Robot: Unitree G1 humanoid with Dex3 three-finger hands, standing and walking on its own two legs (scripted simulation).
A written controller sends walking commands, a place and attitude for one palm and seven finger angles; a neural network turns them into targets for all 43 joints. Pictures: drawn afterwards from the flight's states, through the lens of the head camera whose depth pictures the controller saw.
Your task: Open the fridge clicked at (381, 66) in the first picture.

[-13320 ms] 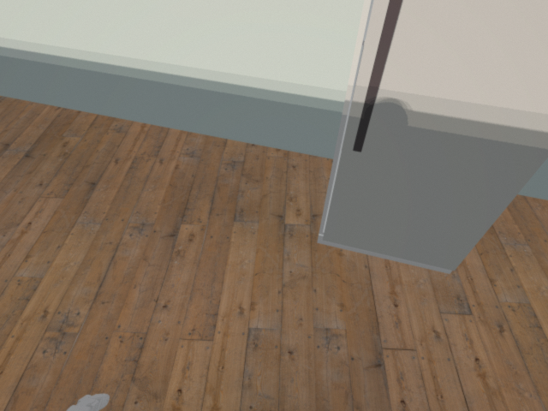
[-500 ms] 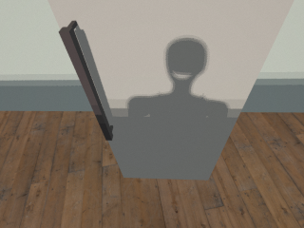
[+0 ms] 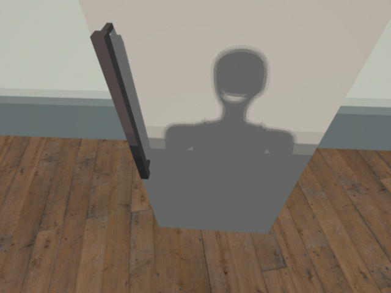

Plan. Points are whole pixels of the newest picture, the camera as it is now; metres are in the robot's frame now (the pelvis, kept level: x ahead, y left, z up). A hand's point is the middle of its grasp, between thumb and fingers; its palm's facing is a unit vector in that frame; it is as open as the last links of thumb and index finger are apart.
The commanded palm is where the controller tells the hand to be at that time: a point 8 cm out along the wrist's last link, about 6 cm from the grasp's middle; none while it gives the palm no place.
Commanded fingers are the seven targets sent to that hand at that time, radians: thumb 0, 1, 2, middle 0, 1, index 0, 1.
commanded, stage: look again from close up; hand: left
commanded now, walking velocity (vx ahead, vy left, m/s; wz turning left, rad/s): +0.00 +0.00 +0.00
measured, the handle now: (131, 119) +0.48 +0.19 +0.08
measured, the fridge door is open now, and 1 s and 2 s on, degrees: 0 0 0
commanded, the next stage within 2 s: raise the hand to about handle height in 0.44 s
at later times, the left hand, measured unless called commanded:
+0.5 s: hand out of the picture +0.04 +0.19 -0.17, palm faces +0.03 -0.97 -0.22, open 7.3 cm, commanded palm none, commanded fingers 0.00 0.90 0.90 -0.20 -0.30 -0.20 -0.30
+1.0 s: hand (88, 284) +0.14 +0.22 -0.03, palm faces +0.11 -0.99 +0.02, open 8.8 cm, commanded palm +0.13 +0.27 +0.00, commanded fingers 0.00 0.34 0.66 -0.24 -0.66 -0.24 -0.66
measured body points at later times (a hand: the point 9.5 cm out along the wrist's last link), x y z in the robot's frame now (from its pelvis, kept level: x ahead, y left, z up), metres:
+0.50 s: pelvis +0.01 +0.00 +0.00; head +0.03 -0.01 +0.45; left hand +0.04 +0.24 -0.15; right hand -0.01 -0.21 -0.17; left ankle -0.06 +0.13 -0.74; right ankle +0.06 -0.08 -0.74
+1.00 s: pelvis -0.03 +0.02 -0.06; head +0.01 +0.04 +0.39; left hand +0.13 +0.27 -0.03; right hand +0.23 -0.22 -0.05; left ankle -0.06 +0.13 -0.74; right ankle +0.06 -0.08 -0.74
